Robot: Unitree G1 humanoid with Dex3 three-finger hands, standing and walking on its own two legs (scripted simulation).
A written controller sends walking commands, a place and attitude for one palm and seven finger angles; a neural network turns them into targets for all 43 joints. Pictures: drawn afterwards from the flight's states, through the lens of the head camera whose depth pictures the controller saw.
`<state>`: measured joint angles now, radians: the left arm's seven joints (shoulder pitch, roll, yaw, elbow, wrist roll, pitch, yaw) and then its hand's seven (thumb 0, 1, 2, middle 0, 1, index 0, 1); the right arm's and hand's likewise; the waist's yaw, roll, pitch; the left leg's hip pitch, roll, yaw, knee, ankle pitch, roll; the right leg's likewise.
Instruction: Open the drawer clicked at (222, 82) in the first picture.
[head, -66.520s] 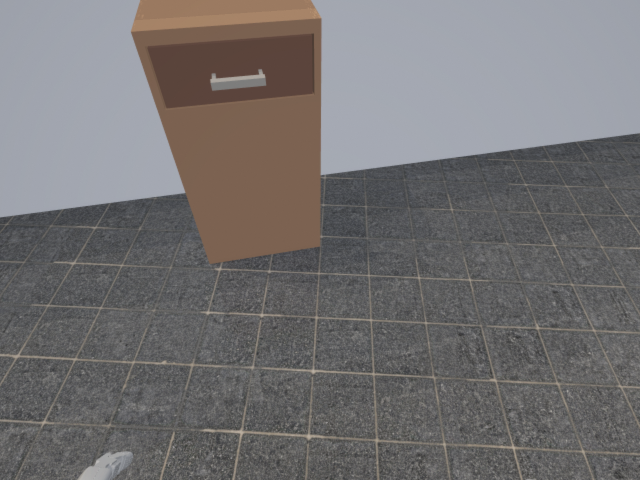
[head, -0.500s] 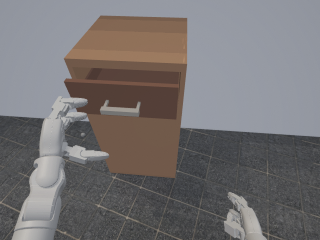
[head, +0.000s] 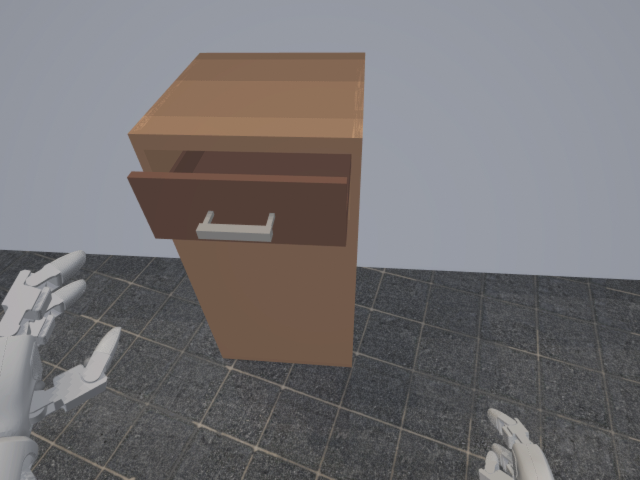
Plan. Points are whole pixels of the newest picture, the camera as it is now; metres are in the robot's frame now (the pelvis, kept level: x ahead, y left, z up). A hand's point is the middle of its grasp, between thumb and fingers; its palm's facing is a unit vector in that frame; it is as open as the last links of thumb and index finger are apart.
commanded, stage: draw the hand back to the body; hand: left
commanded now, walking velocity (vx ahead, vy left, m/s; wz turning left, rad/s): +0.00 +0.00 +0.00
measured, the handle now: (237, 224) +0.54 +0.23 -0.01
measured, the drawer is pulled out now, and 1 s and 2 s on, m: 0.09 0.09 0.09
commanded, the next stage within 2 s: step back with the hand held close in 0.26 s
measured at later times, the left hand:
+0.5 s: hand (75, 364) +0.17 +0.26 +0.15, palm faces +0.42 -0.80 -0.44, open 7.4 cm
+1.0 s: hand (37, 429) +0.11 +0.25 +0.15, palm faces +0.40 -0.82 -0.41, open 7.4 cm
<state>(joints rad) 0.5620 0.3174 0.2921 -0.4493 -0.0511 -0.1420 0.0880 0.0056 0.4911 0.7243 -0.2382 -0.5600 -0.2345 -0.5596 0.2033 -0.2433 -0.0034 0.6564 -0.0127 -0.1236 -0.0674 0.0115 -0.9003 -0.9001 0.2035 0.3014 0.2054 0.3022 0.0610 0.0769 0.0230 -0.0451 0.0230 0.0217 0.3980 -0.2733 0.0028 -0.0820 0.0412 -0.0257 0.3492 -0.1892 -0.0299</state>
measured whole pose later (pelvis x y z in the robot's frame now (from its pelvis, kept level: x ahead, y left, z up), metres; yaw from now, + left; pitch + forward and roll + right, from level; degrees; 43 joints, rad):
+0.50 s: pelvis -0.02 +0.01 +0.00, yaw +1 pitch -2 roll -2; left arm 0.54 0.30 0.33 -0.44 -0.01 -0.19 0.12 0.02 0.89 0.90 -0.21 -0.30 -0.21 -0.30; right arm 0.18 -0.22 0.02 0.62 -0.03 -0.10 -0.07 0.01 -0.90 -0.90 0.21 0.30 0.21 0.30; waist 0.03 0.07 0.03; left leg -0.16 0.02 0.01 0.46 -0.27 0.01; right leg -0.17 0.04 -0.04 0.35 -0.16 -0.02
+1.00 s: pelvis -0.07 +0.01 -0.01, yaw +0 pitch +1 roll -2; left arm 0.63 0.33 0.33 -0.56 -0.01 -0.21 0.17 0.01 0.89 0.90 -0.21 -0.30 -0.21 -0.30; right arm 0.21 -0.20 0.00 0.59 -0.04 -0.09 -0.07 0.01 -0.90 -0.90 0.21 0.30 0.21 0.30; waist -0.01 0.03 -0.05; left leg -0.37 0.01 0.01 0.60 -0.26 0.02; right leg -0.29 0.05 -0.03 0.52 -0.24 -0.03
